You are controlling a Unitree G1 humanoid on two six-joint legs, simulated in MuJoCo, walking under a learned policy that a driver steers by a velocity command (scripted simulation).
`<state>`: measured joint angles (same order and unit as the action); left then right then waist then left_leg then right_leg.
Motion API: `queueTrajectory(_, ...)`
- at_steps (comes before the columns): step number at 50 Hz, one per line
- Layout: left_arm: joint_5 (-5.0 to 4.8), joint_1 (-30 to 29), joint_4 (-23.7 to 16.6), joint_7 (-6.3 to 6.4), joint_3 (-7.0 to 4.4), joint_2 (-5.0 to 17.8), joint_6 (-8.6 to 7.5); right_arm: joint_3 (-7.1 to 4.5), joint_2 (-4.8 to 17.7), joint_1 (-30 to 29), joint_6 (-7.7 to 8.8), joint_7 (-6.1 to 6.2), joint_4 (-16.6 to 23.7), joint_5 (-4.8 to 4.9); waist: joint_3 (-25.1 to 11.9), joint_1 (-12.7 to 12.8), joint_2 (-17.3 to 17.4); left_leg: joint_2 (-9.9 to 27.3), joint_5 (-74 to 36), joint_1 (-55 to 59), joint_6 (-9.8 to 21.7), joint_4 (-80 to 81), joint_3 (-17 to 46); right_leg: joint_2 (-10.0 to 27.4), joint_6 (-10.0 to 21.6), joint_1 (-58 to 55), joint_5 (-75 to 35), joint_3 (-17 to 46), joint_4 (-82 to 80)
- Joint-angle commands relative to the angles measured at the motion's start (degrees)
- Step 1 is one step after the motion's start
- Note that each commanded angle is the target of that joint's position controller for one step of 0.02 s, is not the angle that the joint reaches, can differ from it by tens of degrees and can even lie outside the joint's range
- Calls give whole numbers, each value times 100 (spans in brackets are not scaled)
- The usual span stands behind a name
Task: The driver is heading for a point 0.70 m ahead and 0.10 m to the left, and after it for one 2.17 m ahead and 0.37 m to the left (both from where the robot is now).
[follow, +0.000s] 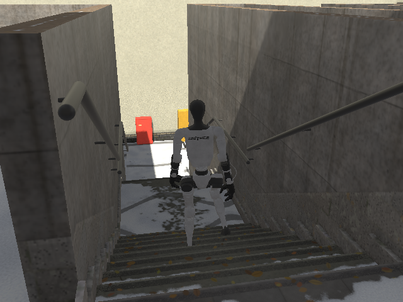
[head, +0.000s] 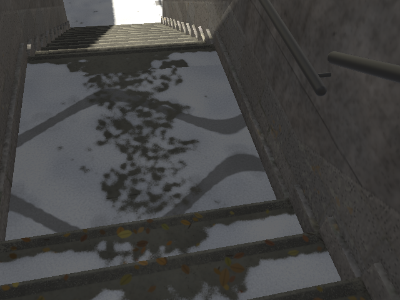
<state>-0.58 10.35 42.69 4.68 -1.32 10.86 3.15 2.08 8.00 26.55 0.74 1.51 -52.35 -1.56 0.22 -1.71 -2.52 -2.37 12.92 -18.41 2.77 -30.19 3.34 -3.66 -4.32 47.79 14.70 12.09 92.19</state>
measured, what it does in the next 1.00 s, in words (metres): walks ahead, turning left: right foot, then left foot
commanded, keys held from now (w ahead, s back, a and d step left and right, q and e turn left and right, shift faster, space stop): no key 0.20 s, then q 0.40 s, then w+q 0.18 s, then w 0.08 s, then w+e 0.14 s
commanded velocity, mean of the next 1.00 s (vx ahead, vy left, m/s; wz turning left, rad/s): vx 0.12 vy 0.00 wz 0.24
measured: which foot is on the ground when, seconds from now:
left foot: down 0.00-0.34, up 0.36-0.58, down 0.60-1.00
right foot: up 0.00-0.14, down 0.16-0.60, up 0.62-1.00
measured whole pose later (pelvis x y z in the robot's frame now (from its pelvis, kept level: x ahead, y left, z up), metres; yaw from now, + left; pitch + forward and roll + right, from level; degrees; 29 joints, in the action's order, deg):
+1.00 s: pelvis +0.12 +0.03 -0.01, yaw +19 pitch +2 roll -3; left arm 0.4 16.9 43.6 -0.4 -5.5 17.5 -2.0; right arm -1.3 11.5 27.6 1.6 2.8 -45.4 0.3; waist -5.2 1.0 -3.4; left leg -7.3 25.0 -11.1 6.6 -35.2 8.9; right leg 3.2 0.0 42.8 -17.4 8.0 54.3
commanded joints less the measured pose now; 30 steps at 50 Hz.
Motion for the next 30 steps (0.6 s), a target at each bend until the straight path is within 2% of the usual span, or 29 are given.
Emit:
queueTrajectory(1, 164, 275, -348, -96, 114, -301, 31, -1, 329, -57, -51, 185, 285, 125, -505, 378, 805, 944, -3052, 366, 861, 645, 685, 430, -60, -1117, -1207, -489, -3211)
queueTrajectory(2, 95, 295, -303, -180, 126, -348, 51, -27, 341, -120, -139, 157, 290, 183, -562, 302, 1011, 765, -2236, 177, 702, 822, 519, 412, -57, -2045, -929, -719, -4479)
queueTrajectory(3, 3, 181, -247, -289, 112, -313, 52, -127, 567, 71, -172, 99, 246, 184, -374, 113, 1320, 839, -1225, -192, 695, 1123, 666, 301, -49, -2820, -747, -948, -4999)
queueTrajectory(4, -43, 275, -179, -360, 76, -206, 72, -203, 781, 247, -174, 21, 161, 96, -257, 81, 1572, 1022, -481, -617, 842, 1425, 883, 176, -35, -3596, -522, -1160, -4922)
queueTrajectory(5, -52, 356, -128, -361, 40, -114, 68, -229, 841, 99, -155, -21, 176, 126, 83, 162, 1685, 1002, 143, -832, 850, 1525, 949, 241, 71, -3815, -373, -1071, -5367)
queueTrajectory(6, -13, 401, -55, -355, 6, 5, 60, -212, 716, 71, -148, -39, 179, 132, 414, 180, 1536, 945, 481, -859, 744, 1553, 1050, 277, 204, -3864, -273, -1026, -5995)
queueTrajectory(7, 64, 528, 27, -339, -4, 76, 38, -200, 623, 262, -151, -51, 92, 157, 643, 196, 1228, 892, 606, -801, 543, 1490, 1185, 408, 322, -3948, -455, -866, -6636)
queueTrajectory(8, 150, 924, 175, -319, -56, 293, 20, -214, 644, 340, -131, -63, 36, 162, 560, 250, 977, 811, 577, -866, 358, 1213, 1185, 742, 439, -4374, -885, -596, -6626)
queueTrajectory(9, 120, 1113, 294, -315, -149, 709, 38, -265, 676, 739, -96, -95, 59, 169, 478, -31, 198, 529, 632, -1179, 236, 968, 1004, 1025, 701, -4800, -1876, -429, -6362)
queueTrajectory(10, 38, 863, 446, -353, -194, 638, 38, -252, 458, 751, -133, -56, 66, 231, 453, -149, -540, 300, 667, -651, 73, 1058, 485, 886, 896, -3929, -189, -425, -6660)
queueTrajectory(11, 40, 746, 393, -389, -160, 393, -14, -313, 633, 490, -236, 18, -22, 230, 698, 43, -379, 157, 793, -274, -88, 829, 274, 713, 865, -3254, 949, -333, -7129)
queueTrajectory(12, 74, 652, 453, -390, -133, 297, -76, -343, 570, 317, -334, 82, 9, 209, 762, 5, -359, 122, 682, -54, -137, 708, 201, 711, 808, -2926, 1309, -315, -7367)
queueTrajectory(13, 54, 571, 466, -392, -132, 297, -129, -344, 470, 319, -434, 125, 17, 155, 796, -44, -398, 102, 650, 72, -157, 634, 202, 697, 768, -2786, 1365, -343, -7481)
queueTrajectory(14, 52, 523, 463, -377, -162, 332, -173, -358, 451, 304, -499, 157, 75, 122, 778, -48, -357, 83, 603, 40, -160, 532, 211, 755, 764, -2837, 1388, -310, -7519)
queueTrajectory(16, 59, 601, 454, -308, -218, 466, -219, -398, 495, -10, -509, 192, 333, 133, 570, 28, -459, 76, 426, -254, -131, 190, 274, 950, 896, -3203, 1112, -130, -7515)
queueTrajectory(18, 81, 836, 423, -222, -285, 652, -226, -467, 623, -438, -457, 203, 694, 156, 206, 184, -687, 46, 447, -843, -149, -393, 315, 1395, 1235, -3830, 493, 288, -7426)
queueTrajectory(20, 114, 797, 275, -97, -354, 871, -223, -548, 781, -731, -407, 188, 1021, 166, -222, 259, -839, 13, 1019, -1223, -203, -1229, 273, 1927, 1666, -4162, -813, 601, -7179)
queueTrajectory(22, 130, 839, 160, 0, -403, 1059, -185, -565, 720, -878, -392, 129, 1217, 166, -466, 378, -709, 11, 1848, -1705, -266, -2204, 75, 2364, 2022, -4404, -1890, 702, -7001)
queueTrajectory(23, 92, 814, 124, 12, -415, 1090, -154, -543, 617, -913, -396, 74, 1263, 155, -463, 349, -499, 120, 1864, -1769, -293, -2387, 48, 2455, 2034, -4308, -2136, 603, -6905)
queueTrajectory(24, 79, 657, 59, 16, -426, 1127, -106, -521, 575, -910, -418, 27, 1301, 164, -456, 305, -400, 137, 1642, -1563, -283, -2288, -80, 2364, 1946, -4056, -2207, 305, -6826)
queueTrajectory(26, 67, 163, -115, -26, -416, 1223, 16, -506, 575, -700, -477, -51, 1279, 232, -491, 82, -478, -32, 1040, -543, -171, -1899, -447, 2081, 1705, -3186, -2202, -347, -6648)
queueTrajectory(27, 17, 42, -164, -28, -423, 1264, 63, -516, 584, -559, -498, -71, 1269, 293, -515, -23, -674, -116, 771, -86, -73, -1575, -587, 1997, 1595, -2892, -1818, -563, -6546)
queueTrajectory(28, -31, -72, -205, -30, -410, 1240, 78, -549, 607, -477, -519, -75, 1290, 347, -508, -145, -700, -181, 501, 370, 24, -1234, -678, 1957, 1429, -2523, -1217, -730, -6321)
queueTrajectory(29, -60, -115, -244, -26, -370, 1122, 86, -591, 659, -318, -540, -73, 1253, 358, -493, -248, -527, -274, 339, 891, 146, -808, -640, 1808, 1245, -2118, -590, -943, -5907)
queueTrajectory(30, -75, -148, -268, -58, -319, 887, 67, -665, 782, -20, -529, -93, 1211, 313, -375, -415, 214, -129, 38, 1705, 347, -146, -28, 1433, 891, -1181, 149, -1388, -4599)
